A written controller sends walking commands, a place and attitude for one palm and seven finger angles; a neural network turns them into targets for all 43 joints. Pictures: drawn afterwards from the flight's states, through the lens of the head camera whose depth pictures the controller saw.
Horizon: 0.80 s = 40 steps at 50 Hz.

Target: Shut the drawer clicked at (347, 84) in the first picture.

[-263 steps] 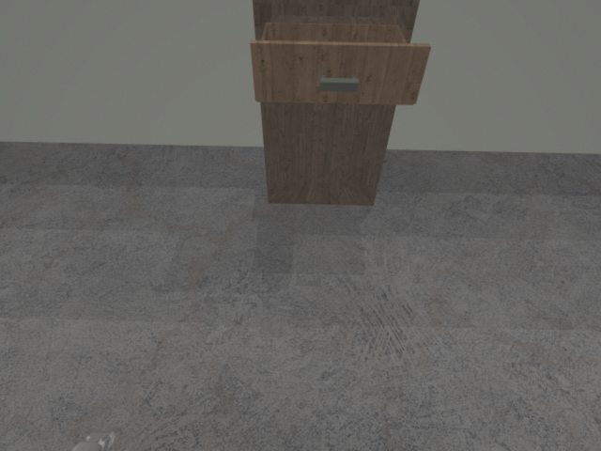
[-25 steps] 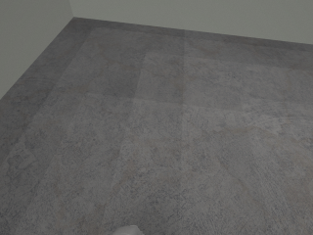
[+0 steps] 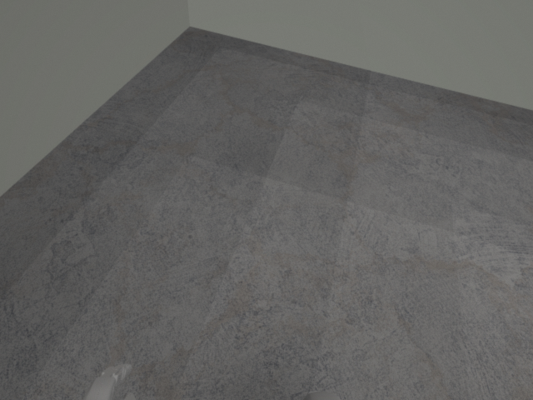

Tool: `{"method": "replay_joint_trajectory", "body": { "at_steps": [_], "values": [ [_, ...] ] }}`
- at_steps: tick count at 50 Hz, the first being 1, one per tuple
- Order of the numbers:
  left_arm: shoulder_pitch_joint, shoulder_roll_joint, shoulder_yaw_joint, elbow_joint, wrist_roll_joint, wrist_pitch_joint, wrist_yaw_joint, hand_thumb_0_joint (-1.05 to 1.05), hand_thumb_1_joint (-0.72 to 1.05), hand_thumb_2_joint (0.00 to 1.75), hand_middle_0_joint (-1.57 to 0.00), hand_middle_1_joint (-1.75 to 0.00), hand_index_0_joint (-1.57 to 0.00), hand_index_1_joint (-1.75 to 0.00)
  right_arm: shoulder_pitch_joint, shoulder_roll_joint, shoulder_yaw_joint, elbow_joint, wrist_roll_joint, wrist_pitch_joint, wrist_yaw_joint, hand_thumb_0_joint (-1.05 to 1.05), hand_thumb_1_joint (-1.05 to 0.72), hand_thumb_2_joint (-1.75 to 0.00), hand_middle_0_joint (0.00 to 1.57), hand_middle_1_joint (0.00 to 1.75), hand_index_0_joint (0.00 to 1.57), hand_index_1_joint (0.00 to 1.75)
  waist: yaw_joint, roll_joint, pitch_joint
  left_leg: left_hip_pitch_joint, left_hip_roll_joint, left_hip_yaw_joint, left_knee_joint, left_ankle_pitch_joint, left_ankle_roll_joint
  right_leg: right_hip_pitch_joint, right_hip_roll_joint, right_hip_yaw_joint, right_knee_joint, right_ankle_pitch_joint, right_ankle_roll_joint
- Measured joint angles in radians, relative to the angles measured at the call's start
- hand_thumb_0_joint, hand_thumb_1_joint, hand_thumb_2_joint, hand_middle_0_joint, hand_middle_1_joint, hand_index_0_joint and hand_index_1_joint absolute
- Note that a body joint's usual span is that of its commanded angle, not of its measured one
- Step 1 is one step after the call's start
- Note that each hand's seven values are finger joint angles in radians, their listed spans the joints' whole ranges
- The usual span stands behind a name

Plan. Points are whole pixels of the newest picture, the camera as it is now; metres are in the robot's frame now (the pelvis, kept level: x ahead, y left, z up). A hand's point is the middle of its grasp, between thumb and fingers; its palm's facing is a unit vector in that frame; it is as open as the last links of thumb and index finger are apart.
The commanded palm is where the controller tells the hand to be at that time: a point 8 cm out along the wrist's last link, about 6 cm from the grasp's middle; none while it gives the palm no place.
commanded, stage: turn to face it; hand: left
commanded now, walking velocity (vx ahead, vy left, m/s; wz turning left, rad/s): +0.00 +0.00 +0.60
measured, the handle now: out of the picture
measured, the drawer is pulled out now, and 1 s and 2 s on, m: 0.30 0.30 0.30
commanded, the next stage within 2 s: take the last steps up to it in 1.88 s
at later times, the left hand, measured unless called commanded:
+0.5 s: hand out of the picture +0.02 +0.13 -0.15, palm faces +0.32 -0.89 -0.32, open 7.4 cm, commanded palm none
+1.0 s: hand out of the picture -0.10 +0.17 -0.19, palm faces +0.65 -0.72 -0.24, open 7.4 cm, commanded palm none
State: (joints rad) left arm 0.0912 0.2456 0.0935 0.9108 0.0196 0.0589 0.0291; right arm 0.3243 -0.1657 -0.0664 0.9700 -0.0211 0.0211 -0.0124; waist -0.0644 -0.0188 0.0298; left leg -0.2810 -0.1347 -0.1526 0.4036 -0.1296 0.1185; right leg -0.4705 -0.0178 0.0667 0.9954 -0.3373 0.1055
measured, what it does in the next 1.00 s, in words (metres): steps on the spot, turning left: right foot, then left foot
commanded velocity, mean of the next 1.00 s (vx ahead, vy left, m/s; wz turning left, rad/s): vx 0.00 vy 0.00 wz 0.60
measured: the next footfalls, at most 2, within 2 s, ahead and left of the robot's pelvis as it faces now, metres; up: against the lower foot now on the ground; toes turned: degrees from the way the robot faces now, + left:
right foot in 0.30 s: +0.03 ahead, -0.18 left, +0.00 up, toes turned +15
left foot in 0.80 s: -0.02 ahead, +0.06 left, +0.00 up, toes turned +36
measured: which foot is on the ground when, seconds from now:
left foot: down 0.00-0.28, up 0.30-0.78, down 0.80-1.00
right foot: up 0.00-0.28, down 0.30-0.82, up 0.84-1.00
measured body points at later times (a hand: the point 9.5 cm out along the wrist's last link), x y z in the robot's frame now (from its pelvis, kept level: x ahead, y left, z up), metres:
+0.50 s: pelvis +0.00 -0.09 +0.00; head +0.04 -0.11 +0.45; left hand +0.00 +0.18 -0.12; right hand +0.15 -0.34 -0.16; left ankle -0.05 +0.07 -0.65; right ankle -0.01 -0.19 -0.75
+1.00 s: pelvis +0.00 -0.03 -0.01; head +0.01 +0.03 +0.44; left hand -0.14 +0.21 -0.17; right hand +0.26 -0.14 -0.12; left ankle -0.06 +0.03 -0.75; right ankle +0.08 -0.18 -0.65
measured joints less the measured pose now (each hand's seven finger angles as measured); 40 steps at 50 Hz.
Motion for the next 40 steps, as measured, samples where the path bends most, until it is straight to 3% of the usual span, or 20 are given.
{"method": "replay_joint_trajectory", "body": {
  "at_steps": [9,14,16,18,22,25,29,33,38,40],
  "values": [
    [-0.007,-0.013,-0.020,-0.029,-0.016,-0.003,0.004,0.00,0.91,0.90,-0.19,-0.30,-0.20,-0.30,-0.011,-0.039,-0.015,-0.005,-0.004,0.024,0.004,0.01,-0.90,-0.89,0.21,0.30,0.20,0.30,-0.007,0.040,0.027,-0.020,-0.029,-0.119,0.002,0.019,-0.042,0.095,0.059,0.011,-0.211,-0.079,-0.037],
    [0.029,-0.019,-0.031,-0.043,-0.023,-0.016,0.005,0.00,0.91,0.90,-0.20,-0.30,-0.20,-0.30,-0.044,-0.073,-0.029,-0.018,0.004,0.037,0.012,0.01,-0.90,-0.89,0.21,0.30,0.20,0.30,0.017,0.059,0.024,-0.048,-0.048,-0.161,0.045,0.003,-0.083,0.221,0.068,0.010,-0.466,0.017,-0.067],
    [0.050,-0.013,-0.030,-0.041,-0.015,-0.022,0.009,0.00,0.91,0.90,-0.20,-0.30,-0.20,-0.30,-0.066,-0.082,-0.035,-0.025,0.008,0.041,0.012,0.01,-0.90,-0.89,0.21,0.30,0.20,0.30,0.033,0.055,0.022,-0.111,-0.039,-0.102,0.177,-0.146,-0.119,0.251,0.058,0.010,-0.538,0.059,-0.109],
    [0.067,-0.021,-0.039,-0.031,-0.009,-0.013,0.009,0.00,0.91,0.90,-0.20,-0.30,-0.20,-0.30,-0.079,-0.097,-0.042,-0.034,0.000,0.044,0.013,0.01,-0.91,-0.89,0.21,0.30,0.20,0.30,0.026,0.067,0.028,-0.181,-0.017,-0.029,0.384,-0.263,-0.146,0.269,0.049,-0.025,-0.532,0.052,-0.132],
    [0.106,-0.033,-0.046,-0.023,-0.009,-0.025,0.004,0.00,0.91,0.90,-0.20,-0.30,-0.20,-0.30,-0.094,-0.120,-0.045,-0.045,-0.003,0.047,0.029,0.01,-0.91,-0.89,0.20,0.30,0.20,0.30,0.026,0.054,0.032,-0.254,0.063,0.079,0.681,-0.251,-0.185,0.318,0.008,-0.082,-0.550,0.038,-0.140],
    [0.128,-0.044,-0.053,-0.025,-0.006,-0.041,0.000,0.00,0.91,0.90,-0.20,-0.30,-0.20,-0.30,-0.110,-0.132,-0.042,-0.046,-0.002,0.056,0.035,0.01,-0.91,-0.89,0.20,0.30,0.20,0.30,0.032,0.041,0.040,-0.255,0.117,0.102,0.746,-0.240,-0.207,0.337,-0.023,-0.127,-0.538,0.018,-0.140],
    [0.163,-0.060,-0.063,-0.028,0.000,-0.054,-0.004,0.00,0.91,0.90,-0.20,-0.30,-0.20,-0.30,-0.153,-0.140,-0.036,-0.040,-0.002,0.073,0.037,0.01,-0.91,-0.89,0.20,0.30,0.20,0.30,0.051,0.031,0.056,-0.229,0.159,0.115,0.723,-0.255,-0.217,0.347,-0.059,-0.180,-0.512,-0.010,-0.134],
    [0.204,-0.066,-0.067,-0.022,0.006,-0.051,-0.006,0.00,0.91,0.90,-0.20,-0.30,-0.20,-0.30,-0.215,-0.135,-0.025,-0.046,0.000,0.077,0.040,0.01,-0.91,-0.89,0.20,0.30,0.19,0.30,0.074,0.025,0.076,-0.189,0.171,0.140,0.636,-0.272,-0.211,0.346,-0.083,-0.228,-0.490,-0.031,-0.121],
    [0.247,-0.040,-0.053,-0.005,0.011,-0.037,-0.006,0.00,0.91,0.90,-0.20,-0.30,-0.20,-0.30,-0.283,-0.105,-0.002,-0.072,0.005,0.060,0.045,0.01,-0.91,-0.89,0.20,0.30,0.19,0.30,0.109,-0.001,0.096,-0.094,0.155,0.209,0.405,-0.280,-0.183,0.334,-0.108,-0.286,-0.443,-0.068,-0.093],
    [0.263,-0.020,-0.043,0.004,0.007,-0.034,-0.007,0.00,0.91,0.90,-0.20,-0.30,-0.20,-0.30,-0.294,-0.092,0.008,-0.092,0.005,0.042,0.046,0.01,-0.91,-0.89,0.20,0.30,0.19,0.30,0.114,-0.019,0.094,-0.026,0.135,0.240,0.246,-0.195,-0.163,0.311,-0.127,-0.309,-0.377,-0.101,-0.077]
  ]
}}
